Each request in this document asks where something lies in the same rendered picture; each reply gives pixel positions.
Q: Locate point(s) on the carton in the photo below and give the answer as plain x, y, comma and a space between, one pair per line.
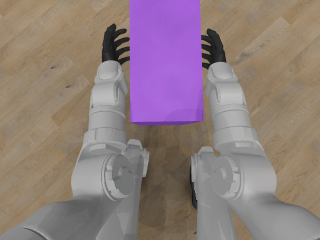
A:
166, 78

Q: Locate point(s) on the robot left forearm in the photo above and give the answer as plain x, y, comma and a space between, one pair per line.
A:
107, 113

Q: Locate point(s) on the right robot upper arm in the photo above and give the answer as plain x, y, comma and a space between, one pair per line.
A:
247, 183

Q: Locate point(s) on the left robot upper arm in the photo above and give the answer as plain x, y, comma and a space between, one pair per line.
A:
99, 185

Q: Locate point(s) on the right robot thigh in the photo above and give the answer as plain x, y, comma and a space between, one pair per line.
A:
214, 216

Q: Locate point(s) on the left robot hand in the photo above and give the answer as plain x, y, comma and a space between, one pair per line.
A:
109, 52

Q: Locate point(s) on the robot right forearm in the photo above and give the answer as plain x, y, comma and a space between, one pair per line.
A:
233, 132

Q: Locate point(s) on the right robot hand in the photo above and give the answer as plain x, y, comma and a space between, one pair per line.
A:
216, 50

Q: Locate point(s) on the left robot shin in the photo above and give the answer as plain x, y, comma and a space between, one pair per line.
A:
133, 142

